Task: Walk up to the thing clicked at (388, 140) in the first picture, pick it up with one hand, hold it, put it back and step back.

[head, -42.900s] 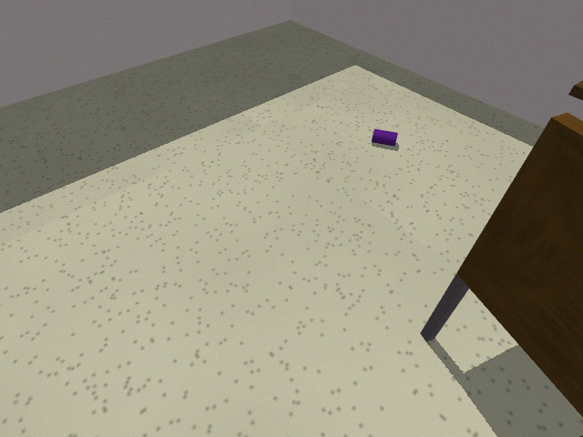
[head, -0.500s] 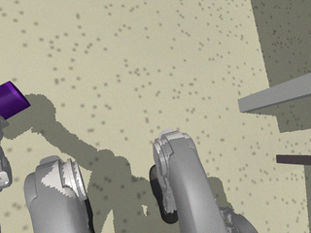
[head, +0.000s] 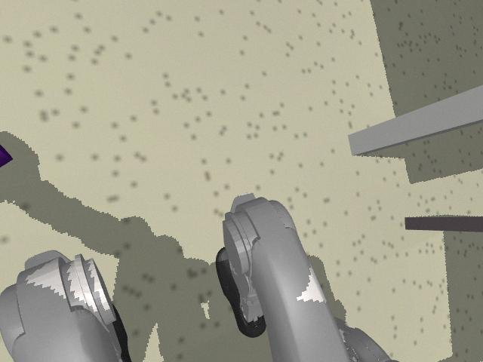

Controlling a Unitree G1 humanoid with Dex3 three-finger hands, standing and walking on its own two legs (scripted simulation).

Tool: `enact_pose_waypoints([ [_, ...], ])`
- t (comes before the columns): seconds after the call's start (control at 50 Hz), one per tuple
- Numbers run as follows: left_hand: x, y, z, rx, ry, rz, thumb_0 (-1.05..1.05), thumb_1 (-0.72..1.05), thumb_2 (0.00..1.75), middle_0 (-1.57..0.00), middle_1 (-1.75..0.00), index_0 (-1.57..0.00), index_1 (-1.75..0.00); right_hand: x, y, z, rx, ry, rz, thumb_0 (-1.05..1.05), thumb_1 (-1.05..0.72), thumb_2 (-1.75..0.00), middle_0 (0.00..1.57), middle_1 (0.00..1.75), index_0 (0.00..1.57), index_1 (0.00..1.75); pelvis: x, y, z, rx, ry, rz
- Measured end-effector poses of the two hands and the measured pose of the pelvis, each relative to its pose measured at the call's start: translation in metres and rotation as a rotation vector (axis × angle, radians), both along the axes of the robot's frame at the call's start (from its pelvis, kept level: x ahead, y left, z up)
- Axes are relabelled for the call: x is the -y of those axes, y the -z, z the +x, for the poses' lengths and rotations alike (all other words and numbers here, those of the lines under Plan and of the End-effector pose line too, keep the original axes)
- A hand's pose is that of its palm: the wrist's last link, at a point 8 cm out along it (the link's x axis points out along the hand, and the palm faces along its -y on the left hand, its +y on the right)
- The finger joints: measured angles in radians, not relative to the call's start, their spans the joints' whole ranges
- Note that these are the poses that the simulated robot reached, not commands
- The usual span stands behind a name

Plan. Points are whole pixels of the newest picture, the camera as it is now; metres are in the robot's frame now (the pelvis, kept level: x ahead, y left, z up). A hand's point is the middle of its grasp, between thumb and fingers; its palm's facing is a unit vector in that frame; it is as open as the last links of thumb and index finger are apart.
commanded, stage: rest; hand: left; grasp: from above
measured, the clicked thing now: out of the picture +0.45 +0.33 -0.26
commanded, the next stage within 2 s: open in 0.66 s
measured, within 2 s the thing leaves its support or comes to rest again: rests again in 1.18 s
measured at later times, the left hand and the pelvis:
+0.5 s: hand out of the picture +0.45 +0.33 -0.24, palm faces -0.38 -0.24 -0.89, open 10.3 cm; pelvis +0.00 +0.01 +0.00, yaw -2 degrees
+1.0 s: hand out of the picture +0.45 +0.34 -0.24, palm faces -0.38 -0.24 -0.89, open 10.9 cm; pelvis -0.01 +0.01 +0.00, yaw -3 degrees
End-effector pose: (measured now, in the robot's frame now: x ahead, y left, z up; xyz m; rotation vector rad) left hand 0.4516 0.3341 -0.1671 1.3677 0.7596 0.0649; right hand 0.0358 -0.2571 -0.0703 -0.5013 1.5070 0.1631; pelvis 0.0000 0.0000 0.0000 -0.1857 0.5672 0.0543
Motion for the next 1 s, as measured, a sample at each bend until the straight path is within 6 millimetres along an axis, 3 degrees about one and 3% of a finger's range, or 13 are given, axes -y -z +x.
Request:
enact_pose_waypoints([
  [0.38,-0.003,0.01,-0.003,-0.007,-0.014,-0.008,0.0,0.02,0.3,-0.81,-0.32,-0.77,-0.31,-0.005,-0.012,0.004,0.027,-0.055,0.005,0.0,-0.9,-0.9,0.2,0.3,0.2,0.3,-0.005,-0.001,-0.003,0.026,0.011,-0.028],
  [0.8,-0.003,0.013,0.001,-0.009,-0.01,-0.002,0.01,0.0,0.32,-0.79,-0.37,-0.76,-0.36,-0.015,-0.025,-0.015,0.021,-0.087,0.027,0.0,-0.9,-0.9,0.2,0.3,0.2,0.3,-0.009,0.0,-0.009,0.06,0.02,-0.049],
  [1.0,-0.004,0.011,0.002,0.0,-0.006,0.006,0.01,-0.06,0.46,-0.64,-0.54,-0.63,-0.53,-0.017,-0.031,-0.022,0.022,-0.093,0.027,0.0,-0.9,-0.9,0.2,0.3,0.2,0.3,-0.01,-0.001,-0.011,0.071,0.022,-0.056],
])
